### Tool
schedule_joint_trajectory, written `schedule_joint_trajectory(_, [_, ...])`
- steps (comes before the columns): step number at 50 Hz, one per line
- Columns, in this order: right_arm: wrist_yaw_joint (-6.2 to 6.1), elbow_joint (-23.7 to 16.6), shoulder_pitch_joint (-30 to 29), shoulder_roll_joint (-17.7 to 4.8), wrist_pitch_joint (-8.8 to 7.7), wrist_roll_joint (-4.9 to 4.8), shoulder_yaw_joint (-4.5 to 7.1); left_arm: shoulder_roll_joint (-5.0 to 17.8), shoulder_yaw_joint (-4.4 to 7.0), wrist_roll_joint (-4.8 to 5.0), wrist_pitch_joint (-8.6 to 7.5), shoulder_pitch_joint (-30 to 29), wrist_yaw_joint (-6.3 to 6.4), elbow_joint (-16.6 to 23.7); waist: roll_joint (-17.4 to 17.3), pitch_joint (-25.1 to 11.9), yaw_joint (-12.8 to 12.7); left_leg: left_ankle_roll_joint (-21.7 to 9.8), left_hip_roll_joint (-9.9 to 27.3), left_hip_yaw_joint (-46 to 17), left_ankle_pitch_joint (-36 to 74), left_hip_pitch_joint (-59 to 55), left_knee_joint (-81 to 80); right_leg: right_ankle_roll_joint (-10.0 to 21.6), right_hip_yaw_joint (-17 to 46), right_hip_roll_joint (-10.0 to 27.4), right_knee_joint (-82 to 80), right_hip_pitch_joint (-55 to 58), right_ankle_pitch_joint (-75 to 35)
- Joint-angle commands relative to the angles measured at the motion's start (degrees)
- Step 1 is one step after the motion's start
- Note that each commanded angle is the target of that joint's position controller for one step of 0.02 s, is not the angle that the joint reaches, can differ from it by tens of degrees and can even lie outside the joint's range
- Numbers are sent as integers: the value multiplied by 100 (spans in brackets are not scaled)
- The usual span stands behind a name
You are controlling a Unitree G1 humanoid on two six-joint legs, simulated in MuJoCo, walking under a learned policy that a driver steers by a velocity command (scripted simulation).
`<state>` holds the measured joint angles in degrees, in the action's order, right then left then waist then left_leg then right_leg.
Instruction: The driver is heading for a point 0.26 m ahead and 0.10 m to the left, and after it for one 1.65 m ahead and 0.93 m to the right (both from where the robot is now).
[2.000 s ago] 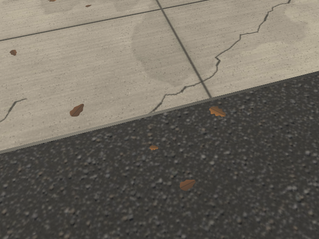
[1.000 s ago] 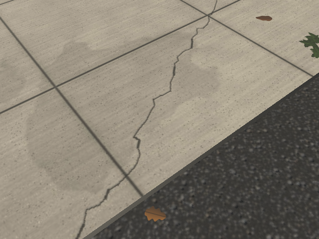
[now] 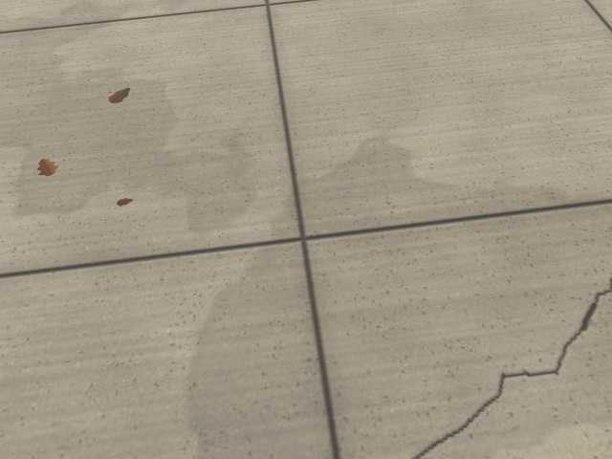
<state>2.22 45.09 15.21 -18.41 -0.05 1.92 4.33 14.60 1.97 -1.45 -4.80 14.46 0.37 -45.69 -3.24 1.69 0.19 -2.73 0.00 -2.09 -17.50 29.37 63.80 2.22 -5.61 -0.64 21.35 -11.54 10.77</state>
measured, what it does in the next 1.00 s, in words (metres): walks ahead, turning right: left foot, then right foot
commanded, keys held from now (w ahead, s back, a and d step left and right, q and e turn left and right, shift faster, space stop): w+q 0.08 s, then w+e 0.12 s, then e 0.80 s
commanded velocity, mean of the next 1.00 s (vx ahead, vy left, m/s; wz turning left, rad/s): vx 0.22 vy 0.00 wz -0.23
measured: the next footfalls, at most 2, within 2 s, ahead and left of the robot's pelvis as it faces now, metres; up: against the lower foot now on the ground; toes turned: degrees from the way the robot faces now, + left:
left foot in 0.30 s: +0.29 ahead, +0.14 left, +0.00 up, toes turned +7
right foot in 0.78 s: +0.29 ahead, -0.07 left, +0.00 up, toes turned -15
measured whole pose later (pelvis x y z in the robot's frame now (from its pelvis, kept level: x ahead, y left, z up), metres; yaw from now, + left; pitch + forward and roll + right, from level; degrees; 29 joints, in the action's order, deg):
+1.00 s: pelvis +0.24 +0.02 +0.00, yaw -19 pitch +1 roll +1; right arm -1.2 45.4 10.2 -15.8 2.8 1.4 3.5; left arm 15.5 4.1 -0.3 2.3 11.6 -0.1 -43.9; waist -1.7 3.6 -0.2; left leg 2.4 1.2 -0.7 -23.5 27.8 57.8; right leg 4.7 2.0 -4.2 25.5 -16.8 9.5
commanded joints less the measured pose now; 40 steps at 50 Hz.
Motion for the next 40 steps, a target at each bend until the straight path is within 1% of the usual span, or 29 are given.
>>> schedule_joint_trajectory(1, [107, -435, -106, -132, 36, 25, 1, 640, 174, 51, -150, 254, -22, 147, 870, -87, -3, 107, 341, -145, 473, 938, -5, 692, 1057, 1594, -1221, 660, -1193])
schedule_joint_trajectory(4, [161, -635, -668, -53, 31, 6, -56, 642, 193, 34, -132, 403, -34, 27, 835, 82, -88, 177, 387, 16, 1036, 1138, -705, 664, 489, 1485, -1314, 733, -1447])
schedule_joint_trajectory(6, [180, -726, -1017, 121, -20, 8, -151, 595, 169, 18, -143, 589, -72, -103, 804, 149, -180, 136, 297, 76, 1391, 729, -1593, 621, 237, 1333, -1335, 563, -1555])
schedule_joint_trajectory(7, [185, -766, -1185, 174, -40, 13, -190, 632, 170, 25, -143, 664, -85, -169, 826, 194, -209, 100, 243, 187, 1444, 493, -2016, 608, 155, 1320, -1357, 503, -1595])
schedule_joint_trajectory(9, [179, -835, -1465, 122, -63, 38, -217, 773, 194, 56, -101, 854, -85, -319, 859, 262, -250, 14, 178, 475, 1244, 179, -2563, 627, 187, 1390, -1327, 631, -1790])
schedule_joint_trajectory(10, [156, -852, -1552, 87, -78, 55, -222, 818, 199, 73, -64, 974, -90, -412, 865, 280, -261, -44, 179, 585, 1127, 84, -2765, 647, 278, 1439, -1234, 805, -2044])
schedule_joint_trajectory(11, [117, -840, -1562, 86, -115, 73, -232, 838, 195, 74, -20, 1043, -89, -499, 847, 312, -248, -99, 120, 643, 1003, -38, -2964, 639, 331, 1461, -990, 976, -2711])
schedule_joint_trajectory(12, [70, -777, -1421, 83, -170, 92, -236, 883, 198, 70, 18, 1077, -81, -576, 860, 230, -178, -157, -9, 680, 878, -305, -3158, 590, 342, 1440, -590, 1146, -3651])
schedule_joint_trajectory(13, [16, -598, -949, 44, -247, 120, -218, 925, 201, 90, 42, 1074, -65, -638, 857, -26, 33, -231, -171, 681, 1033, -881, -3518, 483, 331, 1320, 35, 1257, -4465])
schedule_joint_trajectory(14, [-53, -292, -120, -74, -355, 202, -171, 877, 176, 160, 53, 1043, -54, -669, 692, -516, 410, -335, -163, 649, 1798, -2050, -4006, 306, 181, 1054, 996, 971, -4339])
schedule_joint_trajectory(15, [-142, -108, 669, -475, -426, 324, -76, 624, 89, 217, 16, 1047, -45, -478, 282, -1302, 651, -484, 891, -166, 3264, -3654, -3693, 141, 119, 792, 2238, -70, -2310])
schedule_joint_trajectory(16, [-213, -142, 835, -1055, -394, 251, 63, -131, -107, 390, 54, 1765, -47, -357, -1168, -2414, 458, -1404, 2935, -2145, 5837, -5427, -3451, -86, -5, -84, 4269, -1756, 2428])
schedule_joint_trajectory(17, [-253, -129, 966, -972, -324, -67, 114, 605, 140, 267, 192, 1445, 96, -529, -304, -2518, 672, -1427, 2693, -1887, 6689, -4816, -3459, -20, 843, -115, 4864, -1737, 2476])
schedule_joint_trajectory(18, [-270, -127, 477, -647, -320, -113, 3, 540, 170, 284, 219, 1109, 102, -422, -331, -1753, 407, -1240, 2418, -1119, 6511, -4163, -3664, 8, 956, 94, 4908, -1917, 2206])
schedule_joint_trajectory(19, [-288, -170, 16, -251, -321, -108, -113, 454, 169, 218, 246, 965, 94, -436, -233, -1021, 188, -975, 2123, -730, 5840, -3418, -3976, -17, 821, 273, 4602, -2031, 1871])
schedule_joint_trajectory(20, [-321, -180, -213, -21, -330, -117, -186, 430, 203, 125, 319, 905, 67, -493, -289, -612, 51, -770, 1888, -419, 5337, -2891, -4242, -62, 791, 367, 4383, -1925, 1560])
schedule_joint_trajectory(21, [-360, -184, -373, 49, -314, -137, -208, 363, 218, 43, 422, 1039, 19, -532, -406, -481, -108, -704, 1739, -119, 5026, -2408, -4442, -144, 692, 363, 4336, -1634, 1340])
schedule_joint_trajectory(22, [-374, -182, -374, 45, -330, -118, -208, 276, 233, 18, 500, 1094, -17, -545, -363, -520, -171, -709, 1700, 70, 5030, -2152, -4536, -187, 626, 291, 4395, -1407, 1169])
schedule_joint_trajectory(23, [-382, -170, -374, -25, -360, -109, -183, 196, 242, 26, 554, 1119, -43, -512, -300, -600, -252, -789, 1713, 208, 5009, -2042, -4598, -223, 574, 235, 4439, -1337, 1054])
schedule_joint_trajectory(25, [-402, -145, -445, -90, -389, -101, -145, 134, 262, 13, 638, 976, -67, -409, -315, -548, -341, -883, 1736, 463, 4565, -1814, -4709, -270, 520, 253, 4279, -1412, 824])
schedule_joint_trajectory(27, [-427, -97, -460, -52, -361, -81, -145, 112, 254, -13, 706, 612, -106, -229, -435, -367, -310, -865, 1697, 698, 3876, -1687, -4784, -283, 468, 354, 3706, -1543, 504])
schedule_joint_trajectory(29, [-434, -53, -424, -87, -318, -70, -126, 69, 211, -26, 750, 268, -174, -64, -517, -318, -223, -824, 1652, 909, 3293, -1584, -4774, -250, 359, 385, 3047, -1349, 215])
schedule_joint_trajectory(32, [-399, 9, -251, -297, -226, -47, -42, 168, 206, -32, 783, -77, -240, 149, -445, -377, -75, -833, 1829, 925, 2766, -1680, -4602, -160, 190, 315, 2460, -1088, 342])
schedule_joint_trajectory(34, [-374, 23, -197, -430, -144, -40, 20, 273, 230, -26, 795, -235, -251, 290, -431, -347, -7, -794, 1989, 845, 2341, -1772, -4433, -75, 135, 292, 2185, -1009, 694])
schedule_joint_trajectory(36, [-369, 33, -182, -523, -63, -54, 72, 323, 253, -9, 774, -296, -247, 400, -386, -294, 19, -668, 2076, 809, 1876, -1833, -4142, 39, 84, 245, 1713, -824, 921])
schedule_joint_trajectory(37, [-373, 48, -195, -557, -14, -72, 96, 306, 256, -10, 726, -203, -233, 406, -232, -308, -70, -488, 1992, 931, 1556, -1760, -3799, 111, 27, 164, 1170, -497, 661])
schedule_joint_trajectory(38, [-365, 126, 33, -511, 39, -30, 108, 432, 288, -31, 642, -12, -195, 349, 215, -406, -127, -191, 1758, 1088, 986, -1589, -3197, 202, 288, 162, 545, -34, 154])
schedule_joint_trajectory(39, [-325, 45, 282, -224, 97, 9, 53, 1024, 418, -87, 540, 214, -108, 350, 1672, -470, -101, 205, 1130, 1569, -336, -875, -1632, 458, 1883, 1300, -241, 451, -1191])
schedule_joint_trajectory(40, [-375, -359, -106, 12, 183, -69, -37, 1691, 597, 27, 559, 467, -87, 361, 2353, -416, -293, 486, 10, 1148, -2295, 430, -632, 1537, 3600, 2380, -392, 647, -2729])
Velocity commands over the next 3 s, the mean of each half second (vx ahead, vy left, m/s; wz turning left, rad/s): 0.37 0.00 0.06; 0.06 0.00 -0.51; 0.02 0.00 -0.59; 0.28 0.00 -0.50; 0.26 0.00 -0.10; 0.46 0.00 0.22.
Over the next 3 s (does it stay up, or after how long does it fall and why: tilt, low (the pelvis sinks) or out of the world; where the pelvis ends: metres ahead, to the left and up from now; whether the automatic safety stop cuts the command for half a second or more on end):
stays up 0.50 -0.38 -0.01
